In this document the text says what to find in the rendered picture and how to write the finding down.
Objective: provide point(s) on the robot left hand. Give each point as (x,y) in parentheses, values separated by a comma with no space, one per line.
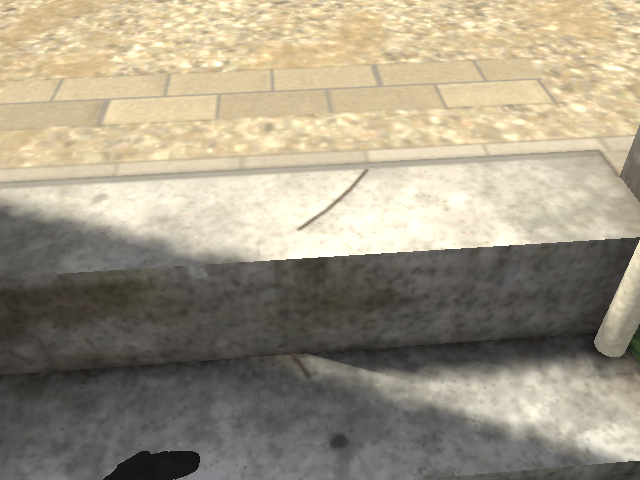
(159,466)

